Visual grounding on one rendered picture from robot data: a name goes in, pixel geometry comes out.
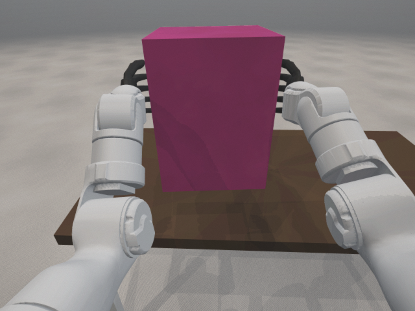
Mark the left robot upper arm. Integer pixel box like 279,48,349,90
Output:
0,196,155,311

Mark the robot right forearm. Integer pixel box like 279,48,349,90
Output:
281,81,415,201

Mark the robot left forearm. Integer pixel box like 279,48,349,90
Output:
72,85,147,245

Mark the robot right hand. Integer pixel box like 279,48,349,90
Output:
276,59,304,113

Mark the right robot upper arm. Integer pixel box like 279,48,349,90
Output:
324,174,415,311

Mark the carton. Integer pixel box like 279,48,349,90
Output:
142,25,285,192

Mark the table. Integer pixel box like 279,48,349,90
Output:
54,128,415,311

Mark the robot left hand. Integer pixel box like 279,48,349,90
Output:
121,60,152,113

